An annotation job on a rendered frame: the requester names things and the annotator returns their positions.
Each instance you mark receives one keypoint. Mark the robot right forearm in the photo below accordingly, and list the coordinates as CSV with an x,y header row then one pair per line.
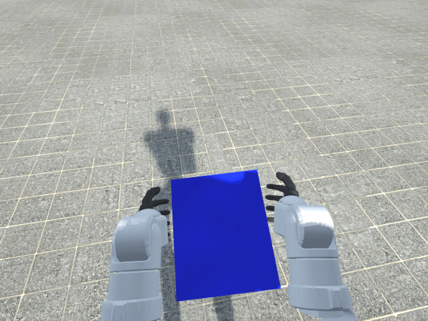
x,y
315,280

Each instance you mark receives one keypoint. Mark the right robot hand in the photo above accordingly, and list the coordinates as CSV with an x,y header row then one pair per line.
x,y
288,189

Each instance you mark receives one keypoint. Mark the left robot hand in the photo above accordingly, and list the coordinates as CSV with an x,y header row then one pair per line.
x,y
147,202

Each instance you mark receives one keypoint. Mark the robot left forearm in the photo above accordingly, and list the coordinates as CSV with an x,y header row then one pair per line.
x,y
133,292

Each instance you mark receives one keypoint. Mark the carton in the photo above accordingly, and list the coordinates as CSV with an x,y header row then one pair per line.
x,y
222,241

